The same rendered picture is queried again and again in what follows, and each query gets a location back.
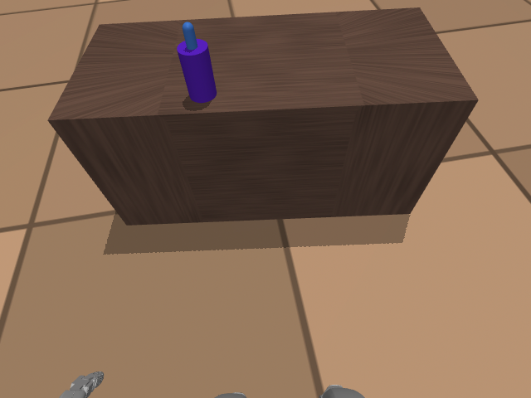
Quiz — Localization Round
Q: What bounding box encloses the left robot hand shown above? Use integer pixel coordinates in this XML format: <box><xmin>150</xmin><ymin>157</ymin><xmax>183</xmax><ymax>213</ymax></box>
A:
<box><xmin>59</xmin><ymin>371</ymin><xmax>104</xmax><ymax>398</ymax></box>

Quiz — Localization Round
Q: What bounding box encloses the bottle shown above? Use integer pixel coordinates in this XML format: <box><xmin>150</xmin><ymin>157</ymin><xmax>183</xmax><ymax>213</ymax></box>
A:
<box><xmin>177</xmin><ymin>22</ymin><xmax>217</xmax><ymax>103</ymax></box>

